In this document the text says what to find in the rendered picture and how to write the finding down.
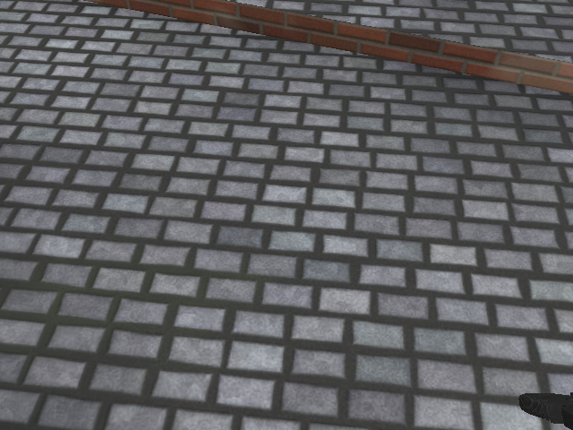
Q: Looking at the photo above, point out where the right robot hand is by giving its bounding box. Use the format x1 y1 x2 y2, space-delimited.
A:
519 392 573 430

